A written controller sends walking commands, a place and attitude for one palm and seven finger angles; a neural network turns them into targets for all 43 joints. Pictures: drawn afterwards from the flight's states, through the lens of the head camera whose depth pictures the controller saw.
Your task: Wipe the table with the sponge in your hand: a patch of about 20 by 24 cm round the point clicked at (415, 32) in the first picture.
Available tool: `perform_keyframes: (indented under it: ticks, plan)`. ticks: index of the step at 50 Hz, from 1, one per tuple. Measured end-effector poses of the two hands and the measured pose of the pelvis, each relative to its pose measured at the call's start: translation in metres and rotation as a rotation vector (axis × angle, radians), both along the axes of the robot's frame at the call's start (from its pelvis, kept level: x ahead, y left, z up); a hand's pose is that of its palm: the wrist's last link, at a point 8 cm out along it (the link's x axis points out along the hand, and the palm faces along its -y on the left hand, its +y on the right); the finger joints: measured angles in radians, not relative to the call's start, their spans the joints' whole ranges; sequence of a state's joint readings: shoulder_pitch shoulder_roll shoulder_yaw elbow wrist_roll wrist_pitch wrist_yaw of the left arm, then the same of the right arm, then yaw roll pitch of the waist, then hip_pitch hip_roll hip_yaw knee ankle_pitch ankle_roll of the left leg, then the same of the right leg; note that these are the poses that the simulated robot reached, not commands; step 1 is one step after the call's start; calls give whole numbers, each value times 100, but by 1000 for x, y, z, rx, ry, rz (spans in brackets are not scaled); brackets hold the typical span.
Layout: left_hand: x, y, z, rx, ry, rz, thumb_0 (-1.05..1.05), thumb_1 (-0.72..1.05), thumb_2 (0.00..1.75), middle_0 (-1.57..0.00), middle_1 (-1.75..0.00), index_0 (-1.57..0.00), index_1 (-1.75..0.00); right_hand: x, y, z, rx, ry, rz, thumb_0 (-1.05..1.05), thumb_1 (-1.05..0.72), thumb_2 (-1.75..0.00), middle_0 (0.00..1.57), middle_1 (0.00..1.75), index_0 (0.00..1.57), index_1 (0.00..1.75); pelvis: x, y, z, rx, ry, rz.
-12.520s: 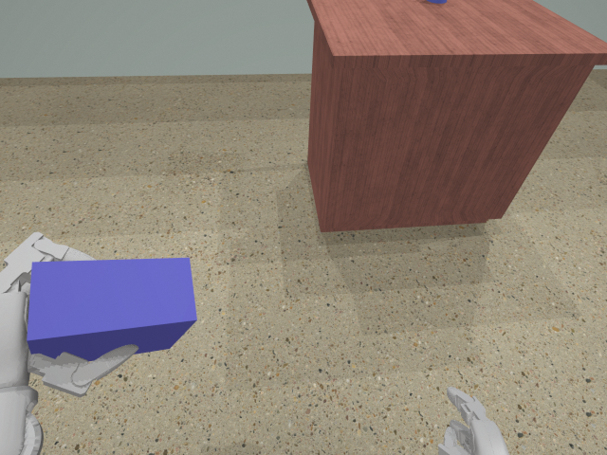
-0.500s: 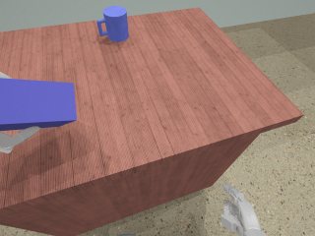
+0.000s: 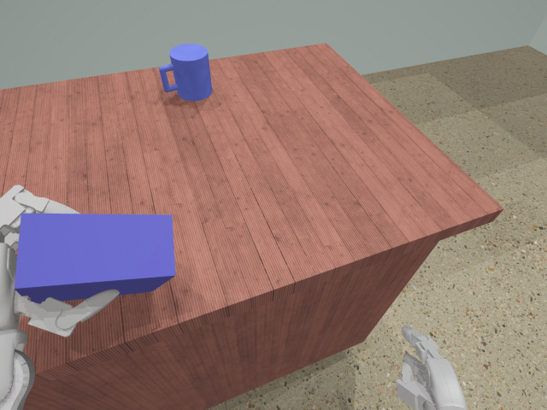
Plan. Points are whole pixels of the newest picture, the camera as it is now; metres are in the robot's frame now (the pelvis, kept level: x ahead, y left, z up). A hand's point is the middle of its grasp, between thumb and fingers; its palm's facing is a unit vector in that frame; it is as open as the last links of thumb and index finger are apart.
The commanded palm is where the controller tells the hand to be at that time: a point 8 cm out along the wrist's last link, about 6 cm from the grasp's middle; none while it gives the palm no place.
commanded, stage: come to a stop and stand still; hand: left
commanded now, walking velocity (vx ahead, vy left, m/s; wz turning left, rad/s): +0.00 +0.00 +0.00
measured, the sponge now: (122, 259) +0.24 +0.20 +0.14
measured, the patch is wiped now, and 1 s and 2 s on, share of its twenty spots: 0.00 0.00 0.00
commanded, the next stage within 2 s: look again from close up in 0.50 s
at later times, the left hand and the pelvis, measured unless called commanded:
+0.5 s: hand (44, 264) +0.22 +0.26 +0.17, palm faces +0.39 -0.85 -0.34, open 10.8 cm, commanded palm +0.16 +0.30 +0.18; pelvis +0.00 +0.02 +0.00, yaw +1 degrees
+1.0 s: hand (42, 269) +0.21 +0.27 +0.17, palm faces +0.44 -0.83 -0.34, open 10.8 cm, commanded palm +0.16 +0.29 +0.18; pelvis +0.00 +0.01 +0.00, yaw +1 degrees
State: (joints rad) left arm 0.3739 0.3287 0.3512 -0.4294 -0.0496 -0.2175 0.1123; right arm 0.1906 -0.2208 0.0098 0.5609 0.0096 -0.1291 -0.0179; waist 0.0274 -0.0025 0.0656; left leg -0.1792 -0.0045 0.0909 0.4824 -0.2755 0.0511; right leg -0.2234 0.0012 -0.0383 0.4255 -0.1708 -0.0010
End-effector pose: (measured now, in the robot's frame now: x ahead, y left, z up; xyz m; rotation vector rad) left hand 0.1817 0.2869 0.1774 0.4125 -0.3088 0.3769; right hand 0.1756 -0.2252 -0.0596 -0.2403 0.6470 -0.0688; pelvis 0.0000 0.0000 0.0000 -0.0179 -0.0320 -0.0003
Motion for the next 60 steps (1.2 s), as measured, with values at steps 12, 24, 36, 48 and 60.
perform_keyframes:
  ticks: [12,24,36,48,60]
  plan:
    - [-1,11,-2,-13,9,-18,-1,-55,102,-63,-136,-66,-134,5,24,-1,14,23,28,1,-90,-90,20,30,21,30,1,10,1,-3,2,9]
    - [-5,18,1,7,14,-22,-1,-55,102,-63,-136,-66,-134,-5,33,-5,21,56,23,1,-90,-90,20,30,21,30,-1,18,1,-1,-3,13]
    - [-9,19,1,11,21,6,-1,-55,102,-63,-135,-66,-134,-7,25,-6,11,61,12,1,-90,-90,20,30,21,30,-1,15,2,-2,-3,15]
    - [-11,16,0,5,30,39,-1,-55,102,-63,-135,-66,-133,0,17,-4,4,53,14,1,-90,-90,20,30,21,30,1,9,2,-4,0,21]
    - [4,38,25,148,-76,60,-2,-55,102,-64,-134,-67,-133,1,20,-6,-17,65,74,1,-90,-90,20,30,21,30,-6,2,1,-1,15,30]
